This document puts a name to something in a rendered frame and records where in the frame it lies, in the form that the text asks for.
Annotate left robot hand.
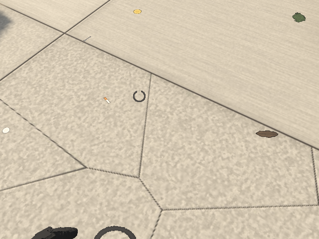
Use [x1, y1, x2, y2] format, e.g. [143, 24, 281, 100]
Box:
[31, 227, 78, 239]

